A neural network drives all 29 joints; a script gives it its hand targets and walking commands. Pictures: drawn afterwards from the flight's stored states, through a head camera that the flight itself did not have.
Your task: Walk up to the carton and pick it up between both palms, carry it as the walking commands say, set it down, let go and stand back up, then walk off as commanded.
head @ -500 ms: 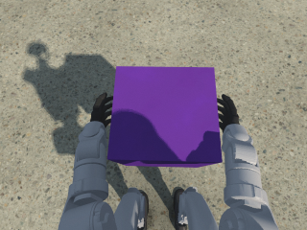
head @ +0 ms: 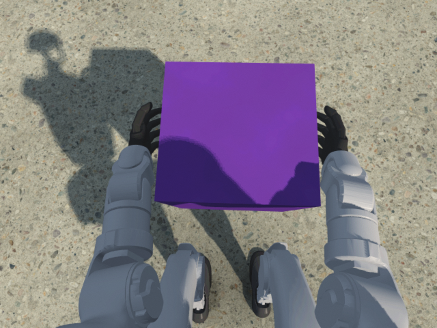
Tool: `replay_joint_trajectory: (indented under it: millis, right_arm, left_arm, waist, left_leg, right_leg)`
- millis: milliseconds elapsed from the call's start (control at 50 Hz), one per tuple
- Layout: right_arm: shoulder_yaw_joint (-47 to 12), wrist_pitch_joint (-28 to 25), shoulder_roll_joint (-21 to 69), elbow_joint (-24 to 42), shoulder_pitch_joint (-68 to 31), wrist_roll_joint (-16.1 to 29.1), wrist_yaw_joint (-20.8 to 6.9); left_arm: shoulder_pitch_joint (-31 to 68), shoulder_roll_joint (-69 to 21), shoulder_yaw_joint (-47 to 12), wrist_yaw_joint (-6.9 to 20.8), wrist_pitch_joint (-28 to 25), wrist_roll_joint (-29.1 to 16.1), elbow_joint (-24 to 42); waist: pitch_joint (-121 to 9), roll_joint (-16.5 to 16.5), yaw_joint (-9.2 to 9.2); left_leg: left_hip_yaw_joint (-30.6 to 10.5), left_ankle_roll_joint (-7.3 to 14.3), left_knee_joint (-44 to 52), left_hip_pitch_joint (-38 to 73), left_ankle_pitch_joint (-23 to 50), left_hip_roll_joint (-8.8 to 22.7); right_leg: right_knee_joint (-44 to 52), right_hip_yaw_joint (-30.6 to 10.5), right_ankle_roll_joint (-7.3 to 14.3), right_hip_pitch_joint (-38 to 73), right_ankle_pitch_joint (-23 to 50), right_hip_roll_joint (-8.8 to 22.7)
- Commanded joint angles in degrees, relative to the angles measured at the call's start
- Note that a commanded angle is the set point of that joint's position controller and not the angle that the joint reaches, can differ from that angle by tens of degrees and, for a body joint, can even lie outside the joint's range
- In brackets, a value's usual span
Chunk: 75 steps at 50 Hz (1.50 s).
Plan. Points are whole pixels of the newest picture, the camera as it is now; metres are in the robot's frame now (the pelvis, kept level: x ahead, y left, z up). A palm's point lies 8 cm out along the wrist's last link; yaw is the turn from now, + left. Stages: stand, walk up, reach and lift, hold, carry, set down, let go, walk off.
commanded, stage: set down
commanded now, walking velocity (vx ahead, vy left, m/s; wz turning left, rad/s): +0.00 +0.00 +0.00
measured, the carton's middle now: (234, 150) +0.46 +0.00 -0.15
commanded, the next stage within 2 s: none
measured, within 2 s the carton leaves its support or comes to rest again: neither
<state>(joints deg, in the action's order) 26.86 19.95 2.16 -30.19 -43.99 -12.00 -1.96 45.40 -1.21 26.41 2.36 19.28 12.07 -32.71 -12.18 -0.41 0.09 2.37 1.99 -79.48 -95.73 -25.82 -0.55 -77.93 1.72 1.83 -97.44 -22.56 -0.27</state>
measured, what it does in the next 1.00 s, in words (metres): lowers itself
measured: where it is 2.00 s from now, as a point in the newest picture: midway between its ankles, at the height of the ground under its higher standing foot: (230, 297)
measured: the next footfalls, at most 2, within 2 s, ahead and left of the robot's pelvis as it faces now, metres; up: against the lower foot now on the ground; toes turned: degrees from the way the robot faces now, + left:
none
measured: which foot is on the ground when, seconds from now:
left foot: down 0.00-1.00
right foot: down 0.00-1.00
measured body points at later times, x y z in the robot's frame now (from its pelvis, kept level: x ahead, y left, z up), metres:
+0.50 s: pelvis -0.02 +0.00 -0.08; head +0.26 +0.00 +0.27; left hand +0.48 +0.17 -0.17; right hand +0.47 -0.17 -0.17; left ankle +0.07 +0.10 -0.56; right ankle +0.09 -0.10 -0.56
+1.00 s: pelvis -0.03 +0.00 -0.14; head +0.30 +0.00 +0.17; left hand +0.51 +0.17 -0.26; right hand +0.50 -0.18 -0.26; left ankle +0.07 +0.10 -0.56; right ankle +0.09 -0.10 -0.56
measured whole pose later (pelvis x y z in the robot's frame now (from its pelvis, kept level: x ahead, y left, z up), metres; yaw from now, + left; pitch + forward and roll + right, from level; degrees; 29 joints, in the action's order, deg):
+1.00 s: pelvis -0.03 +0.00 -0.14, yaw +0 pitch +47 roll +0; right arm 24.4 19.7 -6.5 -38.6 -64.8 -6.3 2.3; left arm 66.9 8.6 22.1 -1.4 19.4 6.9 -41.8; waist -1.9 -0.4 0.8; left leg 2.1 2.1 -108.1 -124.5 -30.7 -0.8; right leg -106.1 2.6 2.2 -126.0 -27.1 0.3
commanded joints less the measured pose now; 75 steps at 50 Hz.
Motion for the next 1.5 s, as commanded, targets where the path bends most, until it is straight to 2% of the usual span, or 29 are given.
replay_joint_trajectory:
  millis: [0,400,940,1480]
  right_arm:
    - [-32.6,-0.7,51.0,-2.1,-35.0,8.5,-13.3]
    - [-30.4,0.0,47.9,-4.3,-46.8,10.1,-12.0]
    - [-31.7,-1.8,43.0,-5.0,-58.3,14.4,-10.0]
    - [-32.6,-6.0,34.7,-8.6,-66.5,19.3,-8.6]
  left_arm:
    - [33.8,-52.3,-32.1,14.2,-0.4,-8.6,-2.3]
    - [45.6,-49.7,-30.5,12.4,0.4,-10.3,-4.7]
    - [56.8,-43.8,-32.0,11.2,-1.4,-13.8,-5.7]
    - [65.8,-36.6,-34.2,8.0,-5.9,-19.0,-8.6]
  waist:
    - [-50.8,0.4,0.13]
    - [-54.7,-0.1,0.77]
    - [-56.5,-0.2,1.06]
    - [-50.1,-1.3,2.36]
  left_leg:
    - [-2.9,-1.4,5.5,20.9,13.7,-7.4]
    - [-2.1,-1.6,-6.1,12.9,11.8,-7.9]
    - [-1.1,-1.4,-19.4,1.9,11.7,-7.3]
    - [-1.6,-1.1,-32.0,0.4,13.5,-6.0]
  right_leg:
    - [2.6,-2.5,-1.9,31.0,13.8,-7.9]
    - [-9.0,-0.4,-2.0,18.8,10.9,-7.9]
    - [-22.1,0.2,-2.1,12.1,12.3,-7.2]
    - [-35.1,0.5,-1.4,5.8,13.9,-5.6]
